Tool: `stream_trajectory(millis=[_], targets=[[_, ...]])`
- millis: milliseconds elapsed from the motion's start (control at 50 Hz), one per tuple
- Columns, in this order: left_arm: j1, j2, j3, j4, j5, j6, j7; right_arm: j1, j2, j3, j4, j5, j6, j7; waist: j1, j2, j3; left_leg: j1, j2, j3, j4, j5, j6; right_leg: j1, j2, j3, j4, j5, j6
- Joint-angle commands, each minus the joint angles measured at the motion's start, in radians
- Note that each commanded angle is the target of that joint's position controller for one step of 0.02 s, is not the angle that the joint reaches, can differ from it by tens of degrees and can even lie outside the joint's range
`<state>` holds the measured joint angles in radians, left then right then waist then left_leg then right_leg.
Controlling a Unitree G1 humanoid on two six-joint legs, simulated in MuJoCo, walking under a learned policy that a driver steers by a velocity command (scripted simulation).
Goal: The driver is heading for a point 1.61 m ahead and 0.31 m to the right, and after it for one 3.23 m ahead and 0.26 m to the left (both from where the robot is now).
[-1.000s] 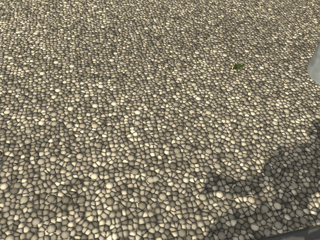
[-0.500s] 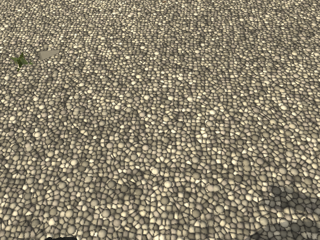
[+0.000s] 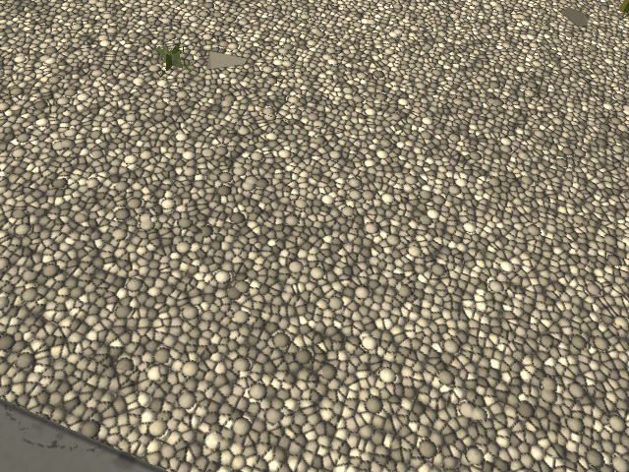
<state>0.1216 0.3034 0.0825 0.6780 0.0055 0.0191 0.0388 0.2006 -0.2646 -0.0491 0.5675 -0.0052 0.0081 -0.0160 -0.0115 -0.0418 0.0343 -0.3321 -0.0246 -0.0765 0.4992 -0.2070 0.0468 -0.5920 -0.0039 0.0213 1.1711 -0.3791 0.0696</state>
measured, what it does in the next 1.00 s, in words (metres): steps on the spot: right foot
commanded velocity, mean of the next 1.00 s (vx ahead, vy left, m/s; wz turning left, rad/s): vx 0.00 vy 0.00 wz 0.11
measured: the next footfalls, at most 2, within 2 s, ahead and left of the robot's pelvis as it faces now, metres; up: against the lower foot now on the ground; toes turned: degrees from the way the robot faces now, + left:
right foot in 0.26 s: +0.04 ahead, -0.14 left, +0.00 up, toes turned +4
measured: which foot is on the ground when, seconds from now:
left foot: down 0.00-1.00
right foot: up 0.00-0.24, down 0.26-1.00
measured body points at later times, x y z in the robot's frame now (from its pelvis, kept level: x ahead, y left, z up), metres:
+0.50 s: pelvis +0.01 -0.03 -0.01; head +0.01 -0.04 +0.44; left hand +0.15 +0.21 -0.10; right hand +0.17 -0.27 -0.10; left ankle +0.03 +0.09 -0.74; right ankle +0.00 -0.15 -0.74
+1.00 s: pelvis +0.01 -0.04 -0.01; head +0.02 -0.04 +0.44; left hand +0.11 +0.20 -0.12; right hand +0.16 -0.27 -0.12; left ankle +0.03 +0.09 -0.74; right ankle +0.00 -0.15 -0.74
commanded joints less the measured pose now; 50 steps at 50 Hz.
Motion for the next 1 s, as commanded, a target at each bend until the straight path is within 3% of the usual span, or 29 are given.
stream_trajectory(millis=[20,100,160,220,240,260,280,300,320,340,400,560,740,1000], targets=[[-0.013,0.049,0.009,-0.075,-0.006,-0.008,0.005,-0.05,-0.121,-0.028,-0.08,-0.004,-0.02,-0.012,0.006,0.191,-0.164,0.178,0.22,-0.233,-0.137,0.317,0.183,-0.031,-0.009,0.021,-0.025,0.036,0.009],[-0.053,0.011,-0.009,-0.095,-0.007,-0.006,-0.003,-0.05,-0.13,-0.029,-0.064,-0.007,-0.012,-0.012,-0.019,0.207,-0.137,0.148,0.21,-0.25,-0.14,0.19,0.179,0.077,-0.02,0.006,-0.252,-0.003,-0.008],[-0.039,0.013,-0.007,-0.094,-0.013,-0.01,-0.015,-0.05,-0.13,-0.027,-0.047,-0.003,-0.01,0.001,-0.026,0.22,-0.117,0.11,0.209,-0.278,-0.128,0.165,0.188,0.179,-0.008,-0.013,-0.387,-0.058,-0.024],[0.018,-0.019,-0.014,-0.076,-0.013,-0.022,-0.029,-0.083,-0.088,-0.009,-0.033,0.016,-0.006,0.004,0.021,0.192,-0.121,0.089,0.181,-0.28,-0.078,0.213,0.156,0.332,0.002,-0.027,-0.684,0.107,-0.049],[0.039,-0.02,-0.017,-0.072,0.002,-0.029,-0.033,-0.072,-0.068,-0.002,-0.025,0.019,-0.01,0.005,0.034,0.162,-0.131,0.047,0.151,-0.267,-0.065,0.186,0.117,0.43,-0.014,0.0,-0.786,0.246,-0.067],[0.054,0.04,-0.008,-0.083,0.021,-0.036,-0.029,-0.046,-0.045,0.004,-0.022,0.006,-0.021,0.006,0.015,0.057,-0.156,-0.028,0.095,-0.212,0.007,0.06,0.055,0.53,-0.13,0.109,-0.787,0.456,-0.106],[0.0,0.085,-0.004,-0.096,0.022,-0.035,-0.027,0.012,-0.029,0.003,-0.005,-0.004,-0.031,0.01,-0.054,-0.119,-0.137,-0.079,-0.009,-0.081,0.046,-0.139,-0.002,0.503,-0.221,0.174,-0.779,0.541,-0.189],[-0.041,0.027,-0.014,-0.095,0.013,-0.039,-0.031,-0.023,-0.05,0.0,-0.008,-0.022,-0.033,0.008,-0.045,-0.179,-0.127,0.011,0.011,-0.04,0.022,-0.132,-0.047,0.378,-0.24,0.217,-0.822,0.391,-0.248],[-0.062,-0.01,-0.026,-0.102,0.012,-0.044,-0.035,-0.062,-0.067,-0.008,-0.006,-0.022,-0.03,0.005,-0.031,-0.148,-0.105,0.039,0.021,-0.043,0.001,-0.068,-0.057,0.364,-0.186,0.18,-0.83,0.274,-0.219],[-0.042,0.004,-0.021,-0.095,0.011,-0.046,-0.035,-0.105,-0.067,-0.01,-0.009,-0.019,-0.024,0.002,-0.007,-0.128,-0.089,0.046,0.017,-0.043,0.0,-0.011,-0.056,0.359,-0.152,0.157,-0.818,0.234,-0.189],[-0.004,0.01,-0.023,-0.086,0.006,-0.057,-0.028,-0.085,-0.046,-0.01,0.0,-0.013,-0.014,0.005,-0.001,-0.069,-0.074,0.059,0.028,-0.06,-0.021,0.045,-0.038,0.358,-0.123,0.113,-0.809,0.196,-0.161],[0.04,-0.011,-0.032,-0.077,0.004,-0.049,-0.025,-0.059,-0.033,-0.014,0.04,-0.009,-0.026,0.007,0.017,0.054,-0.078,0.078,0.043,-0.08,-0.047,0.101,-0.03,0.367,-0.075,0.066,-0.774,0.175,-0.153],[0.067,-0.025,-0.038,-0.051,0.003,-0.052,-0.033,-0.042,-0.036,-0.013,0.068,-0.007,-0.029,-0.004,0.015,0.057,-0.078,0.109,0.053,-0.087,-0.043,0.129,-0.023,0.353,-0.052,0.044,-0.768,0.191,-0.145],[0.12,-0.025,-0.042,0.005,0.003,-0.055,-0.026,-0.025,-0.026,-0.008,0.125,-0.003,-0.025,-0.016,0.017,0.045,-0.058,0.122,0.049,-0.077,-0.044,0.137,-0.027,0.345,-0.045,0.042,-0.783,0.191,-0.144]])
